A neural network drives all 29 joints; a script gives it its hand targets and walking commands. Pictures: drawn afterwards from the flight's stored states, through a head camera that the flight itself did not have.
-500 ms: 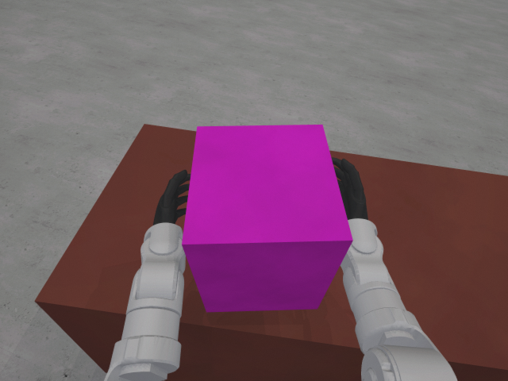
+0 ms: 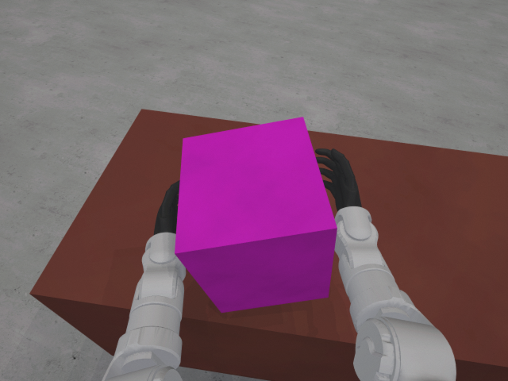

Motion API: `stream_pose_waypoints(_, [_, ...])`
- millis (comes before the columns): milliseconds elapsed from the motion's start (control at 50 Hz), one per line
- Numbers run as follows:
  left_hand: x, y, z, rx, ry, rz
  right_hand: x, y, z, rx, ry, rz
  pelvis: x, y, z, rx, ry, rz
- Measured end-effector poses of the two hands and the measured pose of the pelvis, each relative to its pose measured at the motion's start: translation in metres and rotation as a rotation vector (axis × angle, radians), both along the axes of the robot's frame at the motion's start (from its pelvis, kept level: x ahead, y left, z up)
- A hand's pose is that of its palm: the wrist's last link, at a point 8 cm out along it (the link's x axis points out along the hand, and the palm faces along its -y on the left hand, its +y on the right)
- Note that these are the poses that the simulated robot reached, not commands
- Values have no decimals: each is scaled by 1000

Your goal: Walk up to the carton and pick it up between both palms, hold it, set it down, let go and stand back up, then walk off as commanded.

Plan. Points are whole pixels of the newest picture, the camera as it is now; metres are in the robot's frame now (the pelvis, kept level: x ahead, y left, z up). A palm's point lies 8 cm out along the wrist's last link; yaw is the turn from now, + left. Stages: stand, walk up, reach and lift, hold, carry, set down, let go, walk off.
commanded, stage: set down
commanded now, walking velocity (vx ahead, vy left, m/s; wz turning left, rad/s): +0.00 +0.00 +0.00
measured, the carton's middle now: (259, 221) +0.38 +0.01 +0.02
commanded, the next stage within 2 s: none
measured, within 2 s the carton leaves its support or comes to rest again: neither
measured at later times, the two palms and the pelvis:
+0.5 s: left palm (170, 237) +0.35 +0.16 +0.00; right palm (337, 211) +0.41 -0.12 +0.04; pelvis +0.00 +0.01 +0.00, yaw -2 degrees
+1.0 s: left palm (186, 241) +0.36 +0.14 -0.03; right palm (341, 211) +0.43 -0.14 +0.01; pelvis +0.01 +0.00 -0.01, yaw -3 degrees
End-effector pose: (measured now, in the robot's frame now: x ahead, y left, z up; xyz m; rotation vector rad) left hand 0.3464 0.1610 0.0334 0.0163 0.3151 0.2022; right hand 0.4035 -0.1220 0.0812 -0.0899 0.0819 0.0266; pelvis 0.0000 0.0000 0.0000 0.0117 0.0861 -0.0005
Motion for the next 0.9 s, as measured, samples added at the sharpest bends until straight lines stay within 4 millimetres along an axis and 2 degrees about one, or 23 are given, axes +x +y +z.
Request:
stream_pose_waypoints(180, [2,1,-17,0,5,1,0,1,-20,0,14,-10,5,7,0,-4,39,-7])
stream_pose_waypoints(420, [2,2,-27,-10,11,33,1,1,-37,-2,52,3,-2,16,-1,-9,109,-35])
stream_pose_waypoints(680, [6,-6,-37,-2,35,55,12,-6,-47,15,93,25,-5,7,-3,-4,176,-38])
stream_pose_waypoints(900, [10,-17,-61,0,57,65,23,-15,-66,-11,114,47,2,-2,-7,4,239,-43])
